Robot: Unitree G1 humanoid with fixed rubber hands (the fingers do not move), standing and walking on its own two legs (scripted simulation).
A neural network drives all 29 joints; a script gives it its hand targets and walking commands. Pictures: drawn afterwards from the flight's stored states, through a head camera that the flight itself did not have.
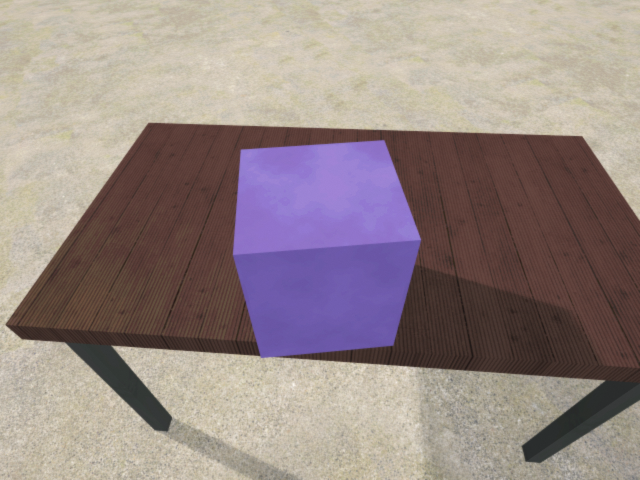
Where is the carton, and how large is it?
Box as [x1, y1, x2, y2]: [233, 140, 420, 357]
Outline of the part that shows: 383,140 241,150 233,256 261,357 384,346 393,344 420,238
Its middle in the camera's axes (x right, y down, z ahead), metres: +0.00 +0.02 +0.59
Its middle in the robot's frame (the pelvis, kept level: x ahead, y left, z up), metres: +0.45 +0.02 +0.02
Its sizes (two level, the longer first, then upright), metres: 0.210 0.200 0.250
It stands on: a table, 0.66 m high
